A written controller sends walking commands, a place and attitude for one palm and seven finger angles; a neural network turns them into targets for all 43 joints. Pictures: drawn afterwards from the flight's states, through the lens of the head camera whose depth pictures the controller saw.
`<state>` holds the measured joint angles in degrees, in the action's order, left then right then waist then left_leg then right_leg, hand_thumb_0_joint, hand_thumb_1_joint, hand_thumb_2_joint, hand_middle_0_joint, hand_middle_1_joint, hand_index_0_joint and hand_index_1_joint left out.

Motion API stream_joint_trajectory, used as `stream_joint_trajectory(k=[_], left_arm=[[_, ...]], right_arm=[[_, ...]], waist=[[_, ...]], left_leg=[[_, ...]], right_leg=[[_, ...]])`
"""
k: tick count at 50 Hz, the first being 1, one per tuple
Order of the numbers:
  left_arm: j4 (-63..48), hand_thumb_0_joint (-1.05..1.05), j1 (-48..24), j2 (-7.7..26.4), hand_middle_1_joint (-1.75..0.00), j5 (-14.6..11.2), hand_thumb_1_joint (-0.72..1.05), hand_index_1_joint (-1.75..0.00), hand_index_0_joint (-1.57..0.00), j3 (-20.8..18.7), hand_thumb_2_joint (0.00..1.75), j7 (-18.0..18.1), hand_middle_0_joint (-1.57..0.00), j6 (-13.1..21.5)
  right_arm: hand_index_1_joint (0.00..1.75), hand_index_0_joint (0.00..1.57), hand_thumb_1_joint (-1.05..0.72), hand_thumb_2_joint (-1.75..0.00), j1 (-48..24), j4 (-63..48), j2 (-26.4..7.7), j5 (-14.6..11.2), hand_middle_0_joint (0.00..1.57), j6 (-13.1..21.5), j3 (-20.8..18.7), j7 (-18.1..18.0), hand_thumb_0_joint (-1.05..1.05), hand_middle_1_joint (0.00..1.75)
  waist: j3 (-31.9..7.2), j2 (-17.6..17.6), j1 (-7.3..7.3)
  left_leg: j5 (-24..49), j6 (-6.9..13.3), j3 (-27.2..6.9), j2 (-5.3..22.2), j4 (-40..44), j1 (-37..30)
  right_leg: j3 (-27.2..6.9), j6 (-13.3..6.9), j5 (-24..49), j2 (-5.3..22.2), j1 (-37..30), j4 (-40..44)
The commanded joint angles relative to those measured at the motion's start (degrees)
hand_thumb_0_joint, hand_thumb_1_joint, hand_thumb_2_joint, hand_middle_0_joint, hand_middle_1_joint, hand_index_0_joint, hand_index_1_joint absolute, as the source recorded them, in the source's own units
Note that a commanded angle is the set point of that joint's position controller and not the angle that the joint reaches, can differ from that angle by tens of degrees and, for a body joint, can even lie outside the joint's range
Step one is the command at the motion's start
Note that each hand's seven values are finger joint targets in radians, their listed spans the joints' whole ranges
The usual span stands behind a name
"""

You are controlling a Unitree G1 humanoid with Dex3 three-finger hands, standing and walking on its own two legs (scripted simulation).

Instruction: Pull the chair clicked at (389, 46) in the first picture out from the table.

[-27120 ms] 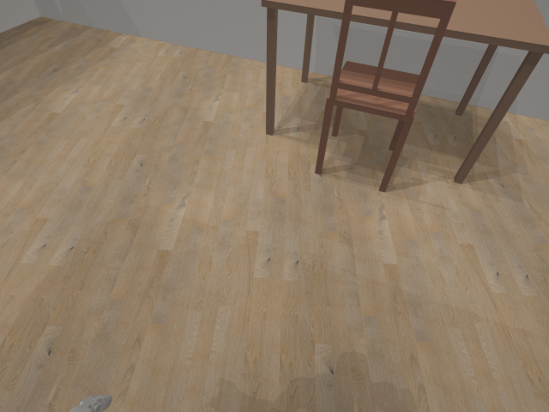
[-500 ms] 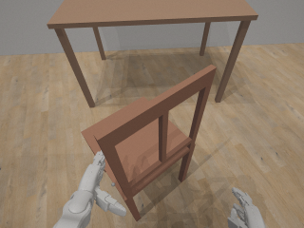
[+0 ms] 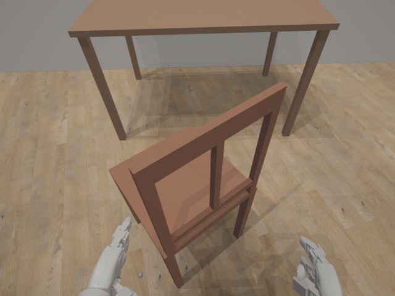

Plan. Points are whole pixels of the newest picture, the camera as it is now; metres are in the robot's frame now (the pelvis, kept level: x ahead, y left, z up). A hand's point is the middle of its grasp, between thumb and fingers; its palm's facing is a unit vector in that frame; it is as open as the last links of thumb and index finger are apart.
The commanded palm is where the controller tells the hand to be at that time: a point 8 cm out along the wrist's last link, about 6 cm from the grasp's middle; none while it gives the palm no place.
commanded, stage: draw the fingers out of the gap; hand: left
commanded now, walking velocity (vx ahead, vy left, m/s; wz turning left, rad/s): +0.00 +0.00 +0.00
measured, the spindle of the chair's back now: (215, 179) +0.40 -0.03 -0.04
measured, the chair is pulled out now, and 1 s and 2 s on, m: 0.59 0.59 0.59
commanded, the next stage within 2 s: draw the hand back to the body in 0.20 s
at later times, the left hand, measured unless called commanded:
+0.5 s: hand (123, 281) +0.16 +0.13 +0.03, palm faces +0.06 -1.00 +0.00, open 17.5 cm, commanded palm +0.11 +0.19 +0.04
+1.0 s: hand (65, 263) +0.17 +0.20 +0.10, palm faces +0.24 -0.91 -0.33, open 16.3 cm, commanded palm +0.13 +0.25 +0.13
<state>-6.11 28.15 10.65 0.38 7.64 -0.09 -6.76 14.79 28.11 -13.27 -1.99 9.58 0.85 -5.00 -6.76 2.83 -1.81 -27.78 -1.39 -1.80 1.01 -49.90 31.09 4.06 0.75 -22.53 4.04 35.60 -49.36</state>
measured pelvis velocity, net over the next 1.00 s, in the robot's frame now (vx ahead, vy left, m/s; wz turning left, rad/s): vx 0.01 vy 0.00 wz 0.00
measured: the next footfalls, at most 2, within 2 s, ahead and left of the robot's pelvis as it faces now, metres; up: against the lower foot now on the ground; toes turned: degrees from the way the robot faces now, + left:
none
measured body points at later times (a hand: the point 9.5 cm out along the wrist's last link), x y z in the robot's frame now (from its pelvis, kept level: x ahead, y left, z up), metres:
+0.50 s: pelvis +0.00 +0.01 -0.02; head +0.03 +0.00 +0.43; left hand +0.15 +0.19 +0.04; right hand +0.19 -0.22 -0.08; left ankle -0.03 +0.14 -0.70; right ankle +0.02 -0.13 -0.70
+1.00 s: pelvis +0.01 +0.00 +0.01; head +0.00 -0.01 +0.46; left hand +0.15 +0.25 +0.12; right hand +0.19 -0.22 -0.06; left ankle -0.03 +0.14 -0.70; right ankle +0.02 -0.13 -0.70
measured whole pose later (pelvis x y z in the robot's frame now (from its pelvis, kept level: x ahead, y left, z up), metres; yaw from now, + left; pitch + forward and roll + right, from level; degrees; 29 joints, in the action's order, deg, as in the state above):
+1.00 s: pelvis +0.01 +0.00 +0.01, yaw +0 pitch +4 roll -1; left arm -27.1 41.5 15.8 -3.7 -5.7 6.8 2.5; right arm 14.6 29.6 -11.1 -2.9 8.4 0.3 -7.9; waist -5.9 4.0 1.4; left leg -28.0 -1.3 -2.4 1.8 -47.4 23.3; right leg 4.8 1.0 -22.0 3.2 27.0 -45.3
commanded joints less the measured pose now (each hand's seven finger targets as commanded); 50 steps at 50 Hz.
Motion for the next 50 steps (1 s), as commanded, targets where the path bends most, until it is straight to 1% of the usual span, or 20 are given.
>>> stream_joint_trajectory(k=[1, 4, 8, 16, 17, 19, 20, 23, 27, 28, 31, 34, 37, 38, 41, 42, 43, 44, 45, 50], left_arm=[[-13.66, 0.0, 3.7, 3.91, 0.0, 0.45, -0.55, 0.0, 0.0, -2.19, 0.2, 0.36, 0.0, 2.19], [-15.67, 0.0, 6.82, 3.42, 0.0, 0.88, -0.55, 0.0, 0.0, -1.75, 0.2, 0.52, 0.0, 2.17], [-20.32, 0.0, 9.18, 2.8, 0.0, 1.4, -0.55, 0.0, 0.0, -0.2, 0.2, 0.69, 0.0, 3.42], [-22.31, 0.0, 17.28, 1.49, 0.0, 2.72, -0.55, 0.0, 0.0, 2.27, 0.2, 0.28, 0.0, 3.4], [-29.59, 0.0, 11.68, -4.25, 0.0, -7.16, -0.55, 0.0, 0.0, -0.15, 0.2, 0.1, 0.0, 10.59], [-26.55, 0.0, 15.49, 1.47, 0.0, -6.81, -0.55, 0.0, 0.0, -4.78, 0.2, 0.12, 0.0, 15.21], [-28.49, 0.0, 15.89, 1.62, 0.0, -8.09, -0.55, 0.0, 0.0, -6.11, 0.2, 0.0, 0.0, 17.12], [-29.36, 0.0, 16.15, 0.52, 0.0, -8.76, -0.55, 0.0, 0.0, -5.93, 0.2, -0.66, 0.0, 23.24], [-26.15, 0.0, 15.77, 0.17, 0.0, -8.72, -0.55, 0.0, 0.0, -5.97, 0.2, -3.45, 0.0, 31.95], [-24.45, 0.0, 17.39, 1.11, 0.0, -8.9, -0.55, 0.0, 0.0, -7.06, 0.2, -4.62, 0.0, 32.36], [-27.24, 0.0, 19.21, 3.17, 0.0, -10.24, -0.55, 0.0, 0.0, -8.92, 0.2, -7.72, 0.0, 28.85], [-30.3, 0.0, 17.29, 6.81, 0.0, -12.61, -0.55, 0.0, 0.0, -14.35, 0.2, -7.86, 0.0, 24.56], [-33.69, 0.0, 14.36, 7.16, -0.01, -14.95, -0.51, -0.01, -0.01, -16.82, 0.22, -6.66, -0.01, 23.97], [-33.9, 0.0, 13.6, 6.96, -0.02, -15.55, -0.48, -0.02, -0.01, -17.33, 0.24, -6.3, -0.01, 24.15], [-32.14, 0.0, 12.28, 6.91, -0.04, -16.26, -0.37, -0.04, -0.02, -17.88, 0.29, -6.67, -0.02, 24.38], [-30.38, 0.0, 16.37, 17.8, -0.05, -6.26, -0.33, -0.05, -0.03, -22.0, 0.31, 1.45, -0.03, 17.64], [-34.69, 0.0, 15.66, 10.66, -0.05, -5.32, -0.3, -0.05, -0.04, -17.09, 0.32, 4.19, -0.04, 15.24], [-34.25, 0.0, 15.05, 10.96, -0.06, -4.76, -0.26, -0.06, -0.04, -17.43, 0.34, 5.63, -0.04, 13.85], [-32.78, 0.0, 16.13, 8.49, -0.07, -4.07, -0.22, -0.07, -0.04, -15.78, 0.36, 6.63, -0.04, 12.88], [-32.18, 0.0, 12.08, 12.07, -0.1, -2.78, -0.04, -0.1, -0.07, -18.35, 0.44, 9.61, -0.07, 11.11]], right_arm=[[0.3, 0.2, -0.9, -0.9, -4.76, -10.38, -5.93, 0.0, 0.2, 3.08, -2.67, -0.38, 0.0, 0.3], [0.3, 0.2, -0.9, -0.9, -5.31, -10.96, -5.53, 0.04, 0.2, 2.93, -2.76, -0.62, 0.0, 0.3], [0.3, 0.2, -0.9, -0.9, -4.14, -11.69, -5.13, -0.01, 0.2, 3.41, -2.85, -0.78, 0.0, 0.3], [0.3, 0.2, -0.9, -0.9, -4.11, -12.88, -4.7, -0.14, 0.2, 3.14, -3.3, -1.04, 0.0, 0.3], [0.3, 0.2, -0.9, -0.9, -4.13, -12.66, -3.99, -0.16, 0.2, 4.85, -2.73, -1.05, 0.0, 0.3], [0.3, 0.2, -0.9, -0.9, -4.26, -10.34, -4.27, -0.1, 0.2, 5.84, -3.15, -1.03, 0.0, 0.3], [0.3, 0.2, -0.9, -0.9, -3.12, -10.23, -4.17, -0.29, 0.2, 6.15, -3.42, -1.0, 0.0, 0.3], [0.3, 0.2, -0.9, -0.9, -3.21, -8.93, -3.36, -0.58, 0.2, 6.74, -3.74, -0.07, 0.0, 0.3], [0.3, 0.2, -0.9, -0.9, -4.92, -7.17, -3.18, -0.36, 0.2, 6.39, -4.47, 1.61, 0.0, 0.3], [0.3, 0.2, -0.9, -0.9, -5.52, -7.51, -3.44, -0.62, 0.2, 5.98, -4.73, 1.8, 0.0, 0.3], [0.3, 0.2, -0.9, -0.9, -7.0, -9.8, -4.07, -1.48, 0.2, 4.78, -4.65, 1.5, 0.0, 0.3], [0.3, 0.2, -0.9, -0.9, -7.76, -10.22, -3.77, -2.1, 0.2, 4.07, -4.24, -0.08, 0.0, 0.3], [0.3, 0.2, -0.9, -0.9, -7.09, -9.54, -3.3, -2.41, 0.2, 4.6, -3.58, -1.2, 0.0, 0.3], [0.3, 0.2, -0.9, -0.9, -6.53, -9.19, -3.19, -2.42, 0.2, 5.06, -3.4, -1.41, 0.0, 0.3], [0.3, 0.2, -0.9, -0.9, -6.0, -7.51, -3.53, -2.51, 0.2, 6.41, -3.02, -1.56, 0.0, 0.3], [0.3, 0.2, -0.9, -0.9, -5.27, -8.44, -3.22, -1.37, 0.2, 4.01, -3.27, -2.81, 0.0, 0.3], [0.3, 0.2, -0.9, -0.9, -5.04, -9.79, -2.34, -1.07, 0.2, 3.5, -2.39, -2.99, 0.0, 0.3], [0.3, 0.2, -0.9, -0.9, -5.38, -9.34, -2.5, -1.12, 0.2, 3.49, -2.6, -3.03, 0.0, 0.3], [0.3, 0.2, -0.9, -0.9, -5.58, -8.64, -2.26, -0.87, 0.2, 2.93, -2.17, -3.02, 0.0, 0.3], [0.3, 0.2, -0.9, -0.9, -7.16, -7.62, -3.14, -0.33, 0.2, 1.57, -1.63, -3.5, 0.0, 0.3]], waist=[[-5.79, -4.52, -0.15], [-5.0, -4.45, 0.17], [-6.74, -1.9, -0.21], [-6.0, -2.99, 0.03], [-4.86, -6.56, 0.02], [-6.24, -5.07, 1.69], [-8.65, -3.8, 1.79], [-8.28, 0.84, 2.15], [-6.7, -2.44, 1.84], [-6.74, -3.46, 1.95], [-9.65, -1.4, 2.38], [-10.32, -3.48, 2.62], [-7.25, -2.51, 2.38], [-7.13, -3.66, 2.23], [-5.08, -1.89, 1.76], [-7.58, 0.03, 5.28], [-4.14, 0.58, 3.14], [-3.51, 0.18, 3.12], [-1.28, 0.52, 2.91], [2.48, -2.44, 3.06]], left_leg=[[13.23, 2.44, 0.98, -1.8, 6.78, 2.34], [12.82, 2.47, 0.8, -1.83, 6.43, 3.13], [13.66, 2.48, 0.66, -1.85, 5.21, 2.01], [13.69, 2.52, 0.26, -1.83, 3.7, 4.08], [13.66, 1.84, -0.23, -2.39, 1.67, 5.62], [13.03, 1.72, 0.14, -2.41, 1.17, 6.77], [14.34, 1.64, 0.36, -2.42, 0.76, 5.65], [15.89, 1.05, 0.57, -2.12, -0.51, 5.96], [13.16, 1.04, 0.23, -1.53, -3.35, 10.98], [11.92, 1.17, 0.27, -1.32, -3.11, 11.37], [10.52, 1.75, 0.67, -1.43, -1.1, 9.14], [9.75, 2.04, 0.03, -1.35, 0.25, 8.26], [9.66, 1.94, -0.31, -1.3, 1.83, 6.72], [9.87, 1.94, -0.44, -1.2, 2.25, 6.07], [10.95, 1.84, -0.48, -1.05, 3.44, 3.86], [11.24, 1.23, 0.06, 0.47, 7.07, 1.06], [11.32, 1.12, 0.44, -0.08, 8.49, -0.19], [11.33, 0.91, 0.07, 0.02, 8.96, -0.55], [12.16, 1.04, 0.29, -0.01, 9.95, -1.72], [12.96, 1.44, 0.01, 0.16, 15.14, -7.41]], right_leg=[[0.18, -1.08, 9.62, -1.52, -9.11, 7.04], [0.49, -1.27, 8.57, -1.68, -8.21, 6.55], [0.89, -1.34, 8.88, -1.81, -6.5, 5.12], [1.32, -1.45, 8.54, -2.12, -4.56, 3.3], [3.21, -1.39, 9.44, -2.91, -2.35, 2.39], [2.17, -1.91, 8.83, -2.98, -3.48, 1.6], [1.95, -1.87, 9.89, -2.84, -4.01, 0.88], [1.82, -2.05, 10.74, -2.82, -2.0, -1.22], [1.12, -1.94, 8.78, -2.76, 0.74, -3.47], [0.84, -1.87, 7.79, -2.64, 0.12, -3.05], [-0.16, -1.71, 6.6, -2.12, -4.67, -0.83], [-0.59, -1.57, 5.24, -2.2, -7.49, 1.36], [0.08, -1.54, 4.54, -2.53, -7.42, 3.22], [0.31, -1.38, 4.41, -2.66, -7.56, 3.82], [0.47, -1.32, 5.5, -2.84, -7.79, 5.6], [-2.9, -2.71, 5.98, -0.97, -13.34, 7.81], [-1.6, -2.3, 7.24, -0.43, -13.27, 9.24], [-1.51, -2.35, 7.24, -0.43, -14.0, 10.22], [-0.79, -2.3, 8.01, -0.56, -14.4, 10.58], [-0.22, -2.12, 9.11, -1.02, -18.28, 15.66]])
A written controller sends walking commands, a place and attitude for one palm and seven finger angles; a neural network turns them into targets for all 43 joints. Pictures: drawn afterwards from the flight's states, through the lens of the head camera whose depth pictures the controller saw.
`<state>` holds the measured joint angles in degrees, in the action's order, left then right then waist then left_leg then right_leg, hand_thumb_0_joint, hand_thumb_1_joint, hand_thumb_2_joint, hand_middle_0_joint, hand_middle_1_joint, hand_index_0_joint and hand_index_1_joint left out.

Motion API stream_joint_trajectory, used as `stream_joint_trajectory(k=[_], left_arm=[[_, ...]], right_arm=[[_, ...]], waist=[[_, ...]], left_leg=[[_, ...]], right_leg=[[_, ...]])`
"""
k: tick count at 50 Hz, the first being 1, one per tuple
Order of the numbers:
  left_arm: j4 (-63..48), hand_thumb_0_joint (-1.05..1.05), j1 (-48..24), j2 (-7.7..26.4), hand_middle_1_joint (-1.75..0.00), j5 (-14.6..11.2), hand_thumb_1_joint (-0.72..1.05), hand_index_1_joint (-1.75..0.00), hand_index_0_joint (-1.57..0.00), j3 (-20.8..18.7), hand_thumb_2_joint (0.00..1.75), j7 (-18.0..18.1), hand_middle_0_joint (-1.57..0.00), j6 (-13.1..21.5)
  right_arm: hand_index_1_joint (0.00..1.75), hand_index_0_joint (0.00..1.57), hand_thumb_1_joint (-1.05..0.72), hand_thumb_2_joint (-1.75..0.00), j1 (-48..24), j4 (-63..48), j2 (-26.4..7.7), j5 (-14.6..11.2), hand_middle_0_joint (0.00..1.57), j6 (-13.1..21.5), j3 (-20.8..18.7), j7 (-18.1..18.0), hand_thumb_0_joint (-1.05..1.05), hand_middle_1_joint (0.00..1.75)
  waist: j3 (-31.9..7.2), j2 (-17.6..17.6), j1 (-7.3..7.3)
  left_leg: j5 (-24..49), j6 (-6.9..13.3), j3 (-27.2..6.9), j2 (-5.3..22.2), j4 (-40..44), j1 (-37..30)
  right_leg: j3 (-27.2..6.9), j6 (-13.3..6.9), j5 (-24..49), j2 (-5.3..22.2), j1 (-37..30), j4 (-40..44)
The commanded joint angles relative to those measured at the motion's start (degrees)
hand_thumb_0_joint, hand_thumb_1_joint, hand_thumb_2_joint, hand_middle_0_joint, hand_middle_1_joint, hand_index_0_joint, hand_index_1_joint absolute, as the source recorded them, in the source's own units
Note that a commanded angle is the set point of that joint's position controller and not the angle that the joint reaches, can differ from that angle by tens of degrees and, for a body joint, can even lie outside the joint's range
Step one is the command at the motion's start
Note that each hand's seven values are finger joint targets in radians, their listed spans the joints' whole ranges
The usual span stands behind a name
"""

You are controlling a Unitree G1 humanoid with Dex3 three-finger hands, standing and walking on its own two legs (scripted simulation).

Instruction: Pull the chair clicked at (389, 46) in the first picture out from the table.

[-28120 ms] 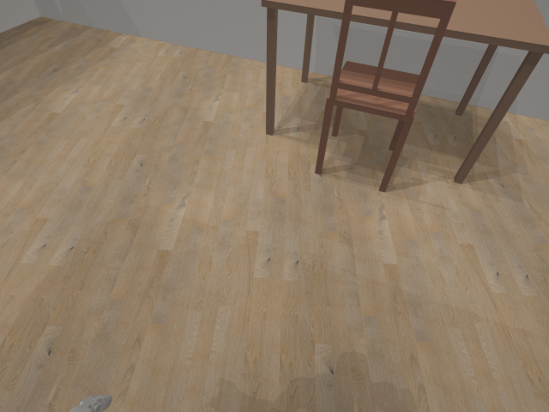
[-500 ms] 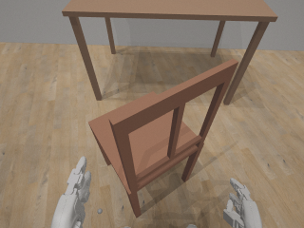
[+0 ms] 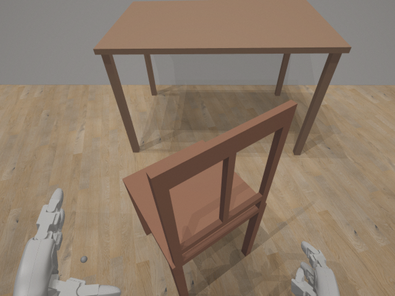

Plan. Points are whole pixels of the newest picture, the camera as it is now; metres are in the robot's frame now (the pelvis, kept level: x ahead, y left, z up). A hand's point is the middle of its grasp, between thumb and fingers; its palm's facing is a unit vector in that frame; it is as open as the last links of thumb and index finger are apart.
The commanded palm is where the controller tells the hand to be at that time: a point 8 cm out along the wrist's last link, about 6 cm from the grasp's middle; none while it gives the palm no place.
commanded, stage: draw the hand back to the body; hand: left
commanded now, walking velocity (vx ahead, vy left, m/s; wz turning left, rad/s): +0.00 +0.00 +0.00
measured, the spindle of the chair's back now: (226, 191) +0.39 -0.04 -0.04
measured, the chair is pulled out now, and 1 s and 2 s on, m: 0.59 0.59 0.59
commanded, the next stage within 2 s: step back with the hand held close in 0.90 s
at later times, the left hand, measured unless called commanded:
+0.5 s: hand (34, 198) +0.21 +0.25 +0.19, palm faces +0.45 -0.78 -0.44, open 9.7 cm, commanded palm +0.16 +0.30 +0.21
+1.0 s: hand (29, 188) +0.22 +0.26 +0.20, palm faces +0.47 -0.78 -0.42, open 7.4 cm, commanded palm +0.17 +0.30 +0.21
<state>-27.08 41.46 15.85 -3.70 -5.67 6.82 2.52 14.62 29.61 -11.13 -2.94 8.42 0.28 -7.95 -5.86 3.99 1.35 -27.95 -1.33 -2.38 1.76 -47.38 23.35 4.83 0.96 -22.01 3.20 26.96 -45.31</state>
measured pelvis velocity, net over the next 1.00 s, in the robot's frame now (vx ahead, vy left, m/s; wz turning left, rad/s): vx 0.02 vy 0.00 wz -0.03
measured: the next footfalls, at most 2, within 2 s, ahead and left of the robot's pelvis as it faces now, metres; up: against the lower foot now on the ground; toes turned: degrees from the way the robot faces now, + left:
none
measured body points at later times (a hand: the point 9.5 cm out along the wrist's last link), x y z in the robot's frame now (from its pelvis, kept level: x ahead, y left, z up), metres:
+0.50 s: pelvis +0.02 +0.00 +0.03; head +0.01 -0.03 +0.48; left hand +0.18 +0.29 +0.21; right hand +0.21 -0.22 -0.05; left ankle -0.03 +0.13 -0.70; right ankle +0.01 -0.13 -0.70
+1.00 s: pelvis +0.02 +0.00 +0.04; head +0.01 -0.02 +0.48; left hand +0.19 +0.30 +0.22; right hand +0.21 -0.23 -0.05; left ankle -0.03 +0.13 -0.70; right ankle +0.01 -0.13 -0.70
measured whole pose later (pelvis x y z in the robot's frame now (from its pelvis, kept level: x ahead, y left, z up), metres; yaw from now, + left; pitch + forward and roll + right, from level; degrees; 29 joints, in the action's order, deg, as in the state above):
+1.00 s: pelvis +0.02 +0.00 +0.04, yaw -2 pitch -4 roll -1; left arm -23.8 27.8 19.8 -3.2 -20.2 8.9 4.1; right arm 10.7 37.1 -12.1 -1.1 7.1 -0.1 -5.0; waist 1.0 4.3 3.4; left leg -19.0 -1.2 0.2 2.2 -23.9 1.1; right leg 3.4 1.2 -14.1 2.1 6.6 -24.6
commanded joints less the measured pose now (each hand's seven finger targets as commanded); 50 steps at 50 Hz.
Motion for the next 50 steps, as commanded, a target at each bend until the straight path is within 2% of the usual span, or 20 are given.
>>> stream_joint_trajectory(k=[1, 3, 4, 5, 6, 8, 12, 15, 17, 18, 24, 26, 30, 32, 38, 39, 41, 45, 48, 50], left_arm=[[-11.52, 0.0, -2.27, 7.92, -0.11, 1.28, -0.01, -0.11, -0.07, -6.25, 0.46, 3.04, -0.07, 1.85], [-11.92, 0.0, -4.67, 9.24, -0.13, 1.51, 0.07, -0.13, -0.08, -7.91, 0.5, 3.52, -0.08, 2.05], [-12.95, 0.0, -6.63, 10.89, -0.14, 1.62, 0.1, -0.14, -0.09, -9.25, 0.51, 3.78, -0.09, 2.19], [-12.84, 0.0, -7.24, 10.24, -0.14, 1.64, 0.14, -0.14, -0.1, -9.06, 0.53, 3.87, -0.1, 2.4], [-11.6, 0.0, -7.26, 10.63, -0.15, 1.59, 0.17, -0.15, -0.1, -10.08, 0.55, 4.1, -0.1, 2.37], [-11.74, 0.0, -7.68, 10.53, -0.16, 1.6, 0.25, -0.16, -0.11, -10.91, 0.58, 4.13, -0.11, 2.7], [-10.12, 0.0, -8.16, 10.31, -0.19, 1.41, 0.39, -0.19, -0.13, -12.7, 0.65, 3.81, -0.13, 3.08], [-10.03, 0.0, -9.56, 11.22, -0.22, 1.31, 0.5, -0.22, -0.15, -14.78, 0.71, 3.65, -0.15, 3.58], [-11.34, 0.0, -11.04, 12.38, -0.23, 1.34, 0.57, -0.23, -0.16, -16.41, 0.74, 3.7, -0.16, 4.05], [-11.19, 0.0, -11.41, 13.25, -0.24, 1.26, 0.61, -0.24, -0.16, -17.64, 0.76, 3.85, -0.16, 4.11], [-10.0, 0.0, -16.58, 15.64, -0.29, 0.77, 0.83, -0.29, -0.19, -21.92, 0.87, 3.83, -0.19, 4.45], [-8.94, 0.0, -18.4, 15.73, -0.3, 0.41, 0.9, -0.3, -0.2, -22.87, 0.9, 3.78, -0.2, 4.77], [-2.82, 0.0, -14.44, 10.57, -0.3, 0.13, 0.9, -0.3, -0.2, -18.8, 0.9, 2.45, -0.2, 4.16], [-4.51, 0.0, -15.05, 12.11, -0.3, 0.16, 0.9, -0.3, -0.2, -19.58, 0.9, 2.31, -0.2, 4.5], [-12.41, 0.0, -16.44, 15.94, -0.3, 0.62, 0.9, -0.3, -0.2, -21.99, 0.9, 3.0, -0.2, 5.32], [-13.33, 0.0, -16.97, 16.92, -0.3, 0.69, 0.9, -0.3, -0.2, -22.69, 0.9, 3.11, -0.2, 5.24], [-12.46, 0.0, -16.42, 15.79, -0.3, 0.66, 0.9, -0.3, -0.2, -22.08, 0.9, 3.25, -0.2, 5.05], [-8.09, 0.0, -16.42, 13.22, -0.3, 0.57, 0.9, -0.3, -0.2, -20.61, 0.9, 2.92, -0.2, 4.39], [-5.28, 0.0, -16.47, 12.88, -0.3, 0.44, 0.9, -0.3, -0.2, -20.51, 0.9, 2.62, -0.2, 4.24], [-5.1, 0.0, -16.76, 12.33, -0.3, 0.38, 0.9, -0.3, -0.2, -19.73, 0.9, 2.26, -0.2, 4.35]], right_arm=[[0.3, 0.2, -0.9, -0.9, -7.23, -8.98, -5.44, 0.67, 0.2, 2.78, -1.11, -0.66, 0.0, 0.3], [0.3, 0.2, -0.9, -0.9, -7.33, -8.41, -5.48, 0.74, 0.2, 3.06, -0.84, -0.7, 0.0, 0.3], [0.3, 0.2, -0.9, -0.9, -7.85, -8.0, -5.77, 0.76, 0.2, 3.35, -0.68, -0.68, 0.0, 0.3], [0.3, 0.2, -0.9, -0.9, -7.8, -7.77, -5.38, 0.86, 0.2, 3.72, -0.37, -0.58, 0.0, 0.3], [0.3, 0.2, -0.9, -0.9, -7.82, -7.19, -5.51, 0.96, 0.2, 3.93, -0.48, -0.54, 0.0, 0.3], [0.3, 0.2, -0.9, -0.9, -8.0, -6.42, -5.55, 1.1, 0.2, 4.22, -0.41, -0.13, 0.0, 0.3], [0.3, 0.2, -0.9, -0.9, -8.96, -5.12, -5.75, 1.38, 0.2, 4.36, -0.83, 0.64, 0.0, 0.3], [0.3, 0.2, -0.9, -0.9, -9.58, -4.24, -5.78, 1.64, 0.2, 4.27, -0.82, 1.27, 0.0, 0.3], [0.3, 0.2, -0.9, -0.9, -9.6, -3.76, -5.92, 1.78, 0.2, 4.24, -1.12, 1.54, 0.0, 0.3], [0.3, 0.2, -0.9, -0.9, -9.75, -3.48, -5.95, 1.88, 0.2, 4.19, -1.25, 1.61, 0.0, 0.3], [0.3, 0.2, -0.9, -0.9, -10.54, -2.18, -6.26, 1.9, 0.2, 3.57, -1.39, 1.9, 0.0, 0.3], [0.3, 0.2, -0.9, -0.9, -10.29, -1.97, -6.37, 1.87, 0.2, 3.21, -1.48, 2.01, 0.0, 0.3], [0.3, 0.2, -0.9, -0.9, -10.74, -1.57, -6.39, 1.81, 0.2, 1.96, -1.8, 2.8, 0.0, 0.3], [0.3, 0.2, -0.9, -0.9, -10.87, -1.93, -6.83, 1.87, 0.2, 1.45, -2.22, 2.96, 0.0, 0.3], [0.3, 0.2, -0.9, -0.9, -10.98, -2.59, -6.48, 2.22, 0.2, 2.68, -2.1, 2.92, 0.0, 0.3], [0.3, 0.2, -0.9, -0.9, -11.24, -2.42, -6.57, 2.22, 0.2, 2.83, -1.94, 2.84, 0.0, 0.3], [0.3, 0.2, -0.9, -0.9, -10.85, -2.2, -6.34, 2.13, 0.2, 2.97, -1.82, 2.7, 0.0, 0.3], [0.3, 0.2, -0.9, -0.9, -10.95, -1.73, -6.44, 1.94, 0.2, 2.44, -1.85, 2.78, 0.0, 0.3], [0.3, 0.2, -0.9, -0.9, -10.94, -1.68, -6.62, 1.86, 0.2, 1.69, -2.09, 2.82, 0.0, 0.3], [0.3, 0.2, -0.9, -0.9, -11.15, -1.8, -6.66, 1.77, 0.2, 1.43, -2.05, 3.0, 0.0, 0.3]], waist=[[1.77, -3.66, 0.06], [2.19, -2.52, 0.24], [2.13, 0.13, 0.54], [3.03, 0.83, 0.43], [3.3, -0.25, 0.57], [2.93, 1.0, 0.88], [3.25, -0.82, 1.23], [2.78, -0.98, 1.63], [1.63, 0.76, 1.74], [1.63, -0.2, 1.89], [2.65, 0.53, 1.88], [3.03, -0.78, 1.81], [5.26, -2.9, 1.67], [3.09, -3.41, 1.86], [-2.26, 1.84, 2.33], [-1.76, 2.45, 2.46], [-0.31, 2.36, 2.13], [4.19, -0.62, 1.73], [5.65, -2.3, 1.72], [5.68, -1.84, 1.7]], left_leg=[[13.48, 1.42, 0.61, -0.51, 13.62, -0.71], [13.95, 1.44, 0.86, -0.45, 15.35, -3.18], [14.56, 1.3, 0.7, -0.6, 16.24, -4.07], [14.67, 1.32, 0.84, -0.75, 17.22, -5.1], [15.35, 1.35, 0.89, -0.62, 17.94, -5.78], [17.77, 1.29, 1.02, -0.54, 19.2, -7.76], [21.17, 1.35, 1.47, -0.15, 21.44, -10.13], [24.8, 1.34, 1.68, -0.05, 22.59, -11.36], [27.2, 1.29, 1.98, 0.15, 22.96, -13.36], [28.56, 1.3, 1.98, 0.32, 23.08, -13.72], [30.27, 1.18, 2.38, 0.37, 24.41, -15.65], [29.77, 1.3, 2.6, 0.46, 24.91, -15.98], [29.73, 1.62, 3.18, 0.59, 25.33, -15.67], [29.7, 1.87, 3.17, 0.54, 25.4, -16.39], [33.12, 1.57, 3.04, 0.15, 25.29, -18.81], [33.16, 1.23, 2.7, 0.16, 25.34, -18.37], [34.06, 1.1, 2.73, 0.26, 25.52, -18.26], [32.29, 1.05, 2.77, 0.76, 26.22, -17.07], [28.82, 1.38, 3.01, 0.71, 26.57, -16.23], [28.04, 1.47, 2.97, 0.64, 26.74, -16.12]], right_leg=[[-1.02, -2.3, 9.17, -0.18, -10.68, 12.4], [-1.16, -2.23, 9.36, -0.13, -11.89, 14.09], [-1.27, -2.52, 9.72, -0.17, -13.18, 14.78], [-1.27, -2.44, 9.83, -0.22, -13.45, 15.42], [-1.13, -2.45, 10.72, -0.35, -14.22, 15.87], [-1.04, -2.49, 13.09, -0.42, -15.93, 16.5], [-1.09, -2.29, 16.96, -0.64, -18.8, 17.9], [-1.2, -2.33, 20.42, -0.54, -21.32, 18.62], [-1.34, -2.34, 22.48, -0.45, -22.07, 18.98], [-1.25, -2.32, 23.67, -0.47, -22.59, 19.09], [-1.57, -2.26, 25.41, -0.68, -23.88, 20.74], [-1.47, -2.08, 24.81, -0.71, -23.82, 21.05], [-1.37, -1.81, 25.03, -0.73, -23.21, 22.02], [-1.66, -1.76, 25.29, -0.73, -24.09, 22.06], [-2.03, -2.05, 27.83, -0.63, -26.98, 21.65], [-1.98, -2.22, 27.58, -0.79, -27.22, 21.69], [-1.71, -2.19, 27.81, -0.85, -26.52, 21.65], [-1.27, -2.08, 25.77, -1.19, -24.34, 22.29], [-1.41, -2.0, 23.39, -1.22, -23.38, 22.94], [-1.65, -2.03, 22.62, -1.16, -23.42, 23.26]])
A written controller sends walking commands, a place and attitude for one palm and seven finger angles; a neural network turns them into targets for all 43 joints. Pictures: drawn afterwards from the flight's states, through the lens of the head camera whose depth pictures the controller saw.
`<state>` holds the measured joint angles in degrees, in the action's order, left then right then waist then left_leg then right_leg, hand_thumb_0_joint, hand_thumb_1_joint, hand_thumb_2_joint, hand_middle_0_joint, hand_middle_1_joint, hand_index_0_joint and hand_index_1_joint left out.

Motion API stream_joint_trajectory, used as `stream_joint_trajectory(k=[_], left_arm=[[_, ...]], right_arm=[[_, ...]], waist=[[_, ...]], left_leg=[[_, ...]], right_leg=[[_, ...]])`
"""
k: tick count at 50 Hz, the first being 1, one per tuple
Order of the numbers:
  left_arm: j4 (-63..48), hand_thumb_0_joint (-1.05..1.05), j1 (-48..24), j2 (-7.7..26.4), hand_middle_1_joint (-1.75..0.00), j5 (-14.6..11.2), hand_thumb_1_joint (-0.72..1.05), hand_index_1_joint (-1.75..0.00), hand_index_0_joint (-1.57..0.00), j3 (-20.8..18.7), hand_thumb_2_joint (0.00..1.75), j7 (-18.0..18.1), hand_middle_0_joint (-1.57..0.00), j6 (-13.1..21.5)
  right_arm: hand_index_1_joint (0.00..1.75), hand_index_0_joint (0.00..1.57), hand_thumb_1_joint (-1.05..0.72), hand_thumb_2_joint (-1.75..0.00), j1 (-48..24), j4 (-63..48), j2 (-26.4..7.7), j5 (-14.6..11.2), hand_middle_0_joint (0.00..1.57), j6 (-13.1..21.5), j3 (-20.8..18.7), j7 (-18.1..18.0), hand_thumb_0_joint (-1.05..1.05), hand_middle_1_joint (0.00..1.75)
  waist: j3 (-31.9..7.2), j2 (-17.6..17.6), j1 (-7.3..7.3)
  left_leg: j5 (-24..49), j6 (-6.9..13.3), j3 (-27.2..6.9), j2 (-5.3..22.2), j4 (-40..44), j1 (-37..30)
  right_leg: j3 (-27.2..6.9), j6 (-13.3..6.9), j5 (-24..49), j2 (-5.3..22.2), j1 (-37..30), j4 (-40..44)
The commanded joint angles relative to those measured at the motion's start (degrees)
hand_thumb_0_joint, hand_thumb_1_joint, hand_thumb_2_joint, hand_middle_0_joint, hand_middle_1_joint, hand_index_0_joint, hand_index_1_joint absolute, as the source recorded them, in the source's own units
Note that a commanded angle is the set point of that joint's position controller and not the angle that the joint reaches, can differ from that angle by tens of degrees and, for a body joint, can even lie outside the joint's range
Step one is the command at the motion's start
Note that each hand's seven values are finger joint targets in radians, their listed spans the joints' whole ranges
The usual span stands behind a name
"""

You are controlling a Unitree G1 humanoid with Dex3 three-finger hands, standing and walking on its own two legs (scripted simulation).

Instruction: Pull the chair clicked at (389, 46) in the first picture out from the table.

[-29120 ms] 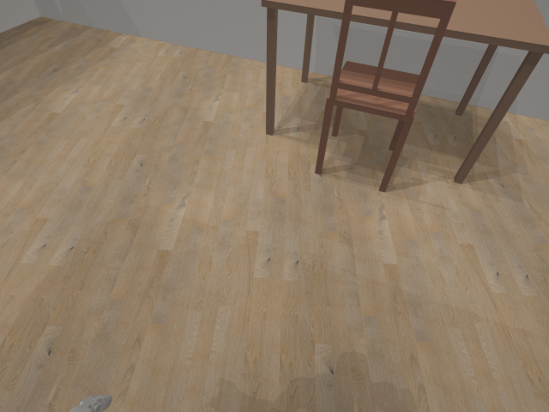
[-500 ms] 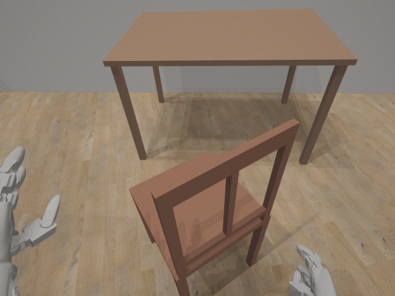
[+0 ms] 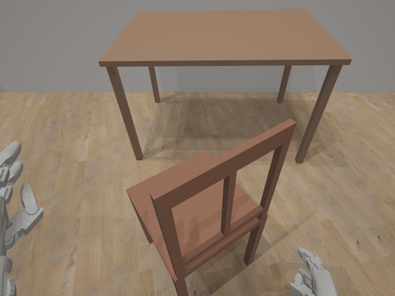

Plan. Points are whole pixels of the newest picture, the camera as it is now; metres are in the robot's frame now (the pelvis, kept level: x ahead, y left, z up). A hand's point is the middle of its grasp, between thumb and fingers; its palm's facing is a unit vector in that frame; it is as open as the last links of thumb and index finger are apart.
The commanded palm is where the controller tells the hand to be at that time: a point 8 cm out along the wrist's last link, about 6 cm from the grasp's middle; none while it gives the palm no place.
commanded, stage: step back with the hand held close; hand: left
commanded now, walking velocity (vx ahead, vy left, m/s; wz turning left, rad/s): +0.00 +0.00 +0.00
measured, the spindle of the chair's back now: (227, 206) +0.37 -0.02 -0.08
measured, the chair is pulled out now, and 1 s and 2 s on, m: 0.59 0.59 0.59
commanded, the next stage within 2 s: stop stepping back and stand still in 1.98 s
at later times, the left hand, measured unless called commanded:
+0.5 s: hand (14, 240) +0.14 +0.28 +0.16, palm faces +0.41 -0.75 -0.52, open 7.4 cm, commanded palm +0.09 +0.31 +0.17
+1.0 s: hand out of the picture +0.10 +0.29 +0.16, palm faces +0.47 -0.72 -0.51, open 7.4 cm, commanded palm +0.04 +0.31 +0.17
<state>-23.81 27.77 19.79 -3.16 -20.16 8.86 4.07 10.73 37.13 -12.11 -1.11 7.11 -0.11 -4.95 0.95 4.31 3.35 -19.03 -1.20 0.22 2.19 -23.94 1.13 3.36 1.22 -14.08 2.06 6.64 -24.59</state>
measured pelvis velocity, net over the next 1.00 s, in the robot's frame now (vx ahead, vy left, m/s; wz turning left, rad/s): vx -0.10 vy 0.01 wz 0.02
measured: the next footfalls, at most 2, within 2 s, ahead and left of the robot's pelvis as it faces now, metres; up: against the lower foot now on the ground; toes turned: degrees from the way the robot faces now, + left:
right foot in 2.00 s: -0.19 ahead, -0.15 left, +0.00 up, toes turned +2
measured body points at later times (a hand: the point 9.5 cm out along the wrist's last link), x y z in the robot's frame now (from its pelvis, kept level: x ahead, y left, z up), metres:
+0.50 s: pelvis -0.06 +0.01 +0.00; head -0.04 +0.01 +0.45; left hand +0.12 +0.32 +0.19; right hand +0.12 -0.23 -0.09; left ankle -0.06 +0.13 -0.74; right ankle -0.01 -0.13 -0.74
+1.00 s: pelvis -0.10 +0.01 -0.01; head -0.07 +0.02 +0.43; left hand +0.07 +0.32 +0.19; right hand +0.07 -0.23 -0.09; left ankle -0.06 +0.13 -0.74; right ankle -0.01 -0.13 -0.74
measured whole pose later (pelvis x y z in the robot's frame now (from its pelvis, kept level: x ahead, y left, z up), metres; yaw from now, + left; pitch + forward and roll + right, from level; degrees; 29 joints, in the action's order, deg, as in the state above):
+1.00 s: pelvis -0.10 +0.01 -0.01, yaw +1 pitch +0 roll -1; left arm -30.4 31.5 24.4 -0.2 -26.7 10.9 11.5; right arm 12.8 34.2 -11.5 -0.7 6.2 -1.1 -4.9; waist 2.4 -0.6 -0.1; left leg -15.9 0.2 -0.4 0.9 -36.4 21.0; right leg 1.6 2.0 -7.4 2.4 23.0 -30.3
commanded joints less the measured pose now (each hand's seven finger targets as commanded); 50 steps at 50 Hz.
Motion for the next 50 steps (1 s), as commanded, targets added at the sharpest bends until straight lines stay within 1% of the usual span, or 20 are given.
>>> stream_joint_trajectory(k=[1, 2, 3, 4, 5, 7, 9, 12, 14, 16, 20, 24, 28, 30, 34, 35, 41, 44, 47, 50], left_arm=[[-9.85, 0.0, -7.43, 9.09, -0.3, -0.14, 0.9, -0.3, -0.2, -4.65, 0.9, 0.14, -0.2, 3.03], [-15.09, 0.0, -15.91, 18.82, -0.3, -0.51, 0.9, -0.3, -0.2, -13.7, 0.9, 0.39, -0.2, 6.46], [-9.56, 0.0, -10.25, 14.8, -0.3, -0.21, 0.9, -0.3, -0.2, -11.49, 0.9, -0.05, -0.2, 6.85], [-11.08, 0.0, -9.73, 15.15, -0.3, 0.05, 0.9, -0.3, -0.2, -11.18, 0.9, -0.14, -0.2, 7.16], [-10.03, 0.0, -5.64, 12.12, -0.3, 0.21, 0.9, -0.3, -0.2, -9.3, 0.9, -0.35, -0.2, 7.08], [-11.21, 0.0, 0.1, 10.33, -0.3, 0.48, 0.9, -0.3, -0.2, -7.99, 0.9, -0.33, -0.2, 7.04], [-13.9, 0.0, 3.44, 10.68, -0.3, 0.67, 0.9, -0.3, -0.2, -8.5, 0.9, -0.08, -0.2, 7.15], [-17.05, 0.0, 6.52, 12.81, -0.3, 0.77, 0.9, -0.3, -0.2, -11.05, 0.9, 0.65, -0.2, 7.49], [-17.48, 0.0, 7.52, 14.79, -0.3, 0.62, 0.9, -0.3, -0.2, -13.03, 0.9, 1.12, -0.2, 7.65], [-17.46, 0.0, 7.7, 14.33, -0.3, 0.43, 0.9, -0.3, -0.2, -13.04, 0.9, 1.36, -0.2, 7.76], [-15.86, 0.0, 6.84, 13.24, -0.3, 0.32, 0.9, -0.3, -0.2, -12.21, 0.9, 1.62, -0.2, 7.75], [-14.76, 0.0, 4.41, 12.0, -0.3, 0.76, 0.9, -0.3, -0.2, -10.35, 0.9, 1.81, -0.2, 7.35], [-15.31, 0.0, 1.48, 11.86, -0.3, 1.51, 0.9, -0.3, -0.2, -9.45, 0.9, 2.17, -0.2, 7.45], [-16.48, 0.0, -0.13, 12.39, -0.3, 1.82, 0.9, -0.3, -0.2, -9.42, 0.9, 2.38, -0.2, 7.89], [-18.52, 0.0, -1.27, 14.77, -0.3, 2.37, 0.9, -0.3, -0.2, -11.34, 0.9, 3.04, -0.2, 8.78], [-18.64, 0.0, -1.0, 13.85, -0.3, 2.23, 0.9, -0.3, -0.2, -10.97, 0.9, 3.1, -0.2, 8.94], [-19.59, 0.0, 2.71, 14.07, -0.3, 2.01, 0.9, -0.3, -0.2, -12.48, 0.9, 3.31, -0.2, 9.76], [-17.92, 0.0, 3.34, 13.68, -0.3, 2.68, 0.9, -0.3, -0.2, -13.43, 0.9, 3.27, -0.2, 10.12], [-17.36, 0.0, 2.97, 13.14, -0.3, 2.68, 0.9, -0.3, -0.2, -13.29, 0.9, 3.0, -0.2, 10.45], [-17.95, 0.0, 2.27, 12.94, -0.3, 2.6, 0.9, -0.3, -0.2, -12.67, 0.9, 2.67, -0.2, 10.76]], right_arm=[[0.3, 0.2, -0.9, -0.9, -7.25, -9.41, -6.24, 0.07, 0.2, 2.84, -1.57, 0.01, 0.0, 0.3], [0.3, 0.2, -0.9, -0.9, -6.34, -10.84, -7.14, -0.38, 0.2, 1.98, -2.04, 0.11, 0.0, 0.3], [0.3, 0.2, -0.9, -0.9, -6.17, -9.67, -6.29, -0.06, 0.2, 1.61, -1.93, 0.05, 0.0, 0.3], [0.3, 0.2, -0.9, -0.9, -6.9, -10.3, -6.31, -0.06, 0.2, 1.25, -1.88, 0.1, 0.0, 0.3], [0.3, 0.2, -0.9, -0.9, -6.7, -10.61, -6.29, 0.27, 0.2, 0.87, -1.74, 0.16, 0.0, 0.3], [0.3, 0.2, -0.9, -0.9, -7.06, -11.39, -6.71, 0.71, 0.2, -0.12, -1.95, 0.44, 0.0, 0.3], [0.3, 0.2, -0.9, -0.9, -7.77, -12.14, -6.77, 0.79, 0.2, -0.86, -2.18, 0.58, 0.0, 0.3], [0.3, 0.2, -0.9, -0.9, -7.45, -13.06, -6.52, 0.87, 0.2, -1.81, -2.71, 0.58, 0.0, 0.3], [0.3, 0.2, -0.9, -0.9, -7.92, -13.05, -6.08, 0.58, 0.2, -2.16, -2.99, 0.09, 0.0, 0.3], [0.3, 0.2, -0.9, -0.9, -7.26, -13.24, -5.82, 0.41, 0.2, -2.49, -3.23, -0.24, 0.0, 0.3], [0.3, 0.2, -0.9, -0.9, -6.93, -12.91, -5.77, 0.37, 0.2, -2.21, -3.25, -0.84, 0.0, 0.3], [0.3, 0.2, -0.9, -0.9, -6.42, -12.49, -6.46, 0.35, 0.2, -1.47, -3.2, -1.0, 0.0, 0.3], [0.3, 0.2, -0.9, -0.9, -5.34, -12.86, -6.71, 0.41, 0.2, -0.53, -2.93, -0.78, 0.0, 0.3], [0.3, 0.2, -0.9, -0.9, -4.89, -12.83, -6.59, 0.46, 0.2, -0.03, -2.69, -0.93, 0.0, 0.3], [0.3, 0.2, -0.9, -0.9, -4.27, -12.72, -6.98, 0.67, 0.2, 0.89, -2.74, -1.01, 0.0, 0.3], [0.3, 0.2, -0.9, -0.9, -3.71, -12.81, -6.75, 0.68, 0.2, 1.09, -2.54, -0.94, 0.0, 0.3], [0.3, 0.2, -0.9, -0.9, -3.77, -12.48, -7.19, 0.71, 0.2, 1.92, -2.99, -0.55, 0.0, 0.3], [0.3, 0.2, -0.9, -0.9, -4.68, -12.56, -7.46, 0.47, 0.2, 2.25, -3.39, -0.55, 0.0, 0.3], [0.3, 0.2, -0.9, -0.9, -4.21, -12.41, -7.17, 0.4, 0.2, 2.44, -3.64, -0.32, 0.0, 0.3], [0.3, 0.2, -0.9, -0.9, -3.93, -11.72, -7.01, 0.62, 0.2, 2.55, -3.77, -0.14, 0.0, 0.3]], waist=[[-2.12, -2.13, -0.76], [2.69, -2.5, -2.23], [0.94, -4.88, -2.69], [0.76, -3.72, -2.49], [-1.23, -2.8, -2.65], [-5.88, -0.54, -2.54], [-10.0, 2.14, -2.47], [-13.48, -0.74, -2.44], [-13.61, -1.06, -2.48], [-12.54, -1.9, -2.68], [-9.15, 0.36, -2.76], [-5.2, 1.38, -2.85], [-2.42, -2.65, -2.95], [-1.47, -2.72, -3.19], [-2.42, -2.59, -3.15], [-2.75, -2.26, -3.28], [-6.0, 0.39, -3.25], [-4.59, 4.97, -3.0], [-5.02, 1.03, -2.96], [-4.75, -2.56, -3.31]], left_leg=[[18.86, 1.5, 0.32, 0.01, 3.34, 5.75], [14.3, 2.37, 0.45, 1.78, 1.77, 9.22], [12.15, 2.32, -0.36, 1.45, 1.18, 8.98], [12.51, 2.27, -0.39, 1.31, 1.43, 9.0], [14.51, 2.16, -0.28, 1.43, 1.72, 8.34], [20.87, 2.2, -0.19, 2.16, 1.51, 7.28], [27.4, 2.03, -0.29, 2.75, 1.01, 6.56], [30.73, 1.82, -0.97, 3.44, -0.01, 7.81], [29.42, 1.72, -1.45, 3.42, 0.18, 9.18], [27.54, 1.63, -1.34, 3.72, 0.24, 10.99], [21.21, 1.89, -2.12, 4.25, 2.23, 15.53], [8.48, 2.78, -2.94, 4.39, 4.05, 22.01], [-5.23, 3.23, -2.85, 3.05, 3.35, 27.04], [-10.29, 3.45, -2.99, 2.43, 2.77, 27.51], [-12.46, 3.47, -3.34, 1.86, 0.68, 27.3], [-12.21, 3.39, -3.44, 1.73, 0.68, 27.05], [-9.18, 3.33, -4.6, 2.99, 1.84, 28.15], [-13.8, 4.96, -6.74, 5.86, 5.89, 37.92], [-9.63, 4.96, -6.76, 5.76, 3.5, 38.97], [-9.68, 4.21, -5.46, 3.9, 0.27, 36.46]], right_leg=[[-0.35, -2.23, 14.81, 0.09, -3.3, 2.43], [-5.87, -2.2, 19.64, 3.09, 2.04, 5.28], [-5.87, -2.44, 19.81, 4.02, 1.15, 5.14], [-6.4, -2.67, 21.75, 4.36, 0.89, 5.07], [-5.8, -2.56, 23.08, 4.31, -0.3, 4.0], [-4.37, -2.16, 26.54, 4.18, -2.65, 1.76], [-3.46, -1.96, 29.7, 4.2, -4.62, -0.1], [-3.05, -1.82, 30.91, 3.94, -5.83, -1.61], [-3.23, -1.78, 30.79, 4.11, -5.6, -2.08], [-3.2, -1.56, 29.57, 3.91, -4.67, -2.45], [-2.86, -1.12, 22.84, 3.1, -3.18, -2.98], [-3.85, -1.0, 14.19, 2.52, -1.86, -2.49], [-6.16, -1.01, 3.66, 2.78, 0.49, 0.53], [-7.29, -1.14, -3.41, 3.19, 2.82, 3.19], [-8.47, -1.52, -10.5, 3.75, 5.03, 5.84], [-8.12, -1.56, -11.09, 3.75, 5.34, 5.74], [-6.87, -1.24, -3.33, 2.89, 2.2, 1.87], [-5.22, -0.48, 1.04, 0.98, -4.77, -5.6], [-5.61, -0.61, 8.72, 0.99, -5.44, -8.46], [-7.94, -1.45, 7.89, 2.75, -1.72, -5.4]])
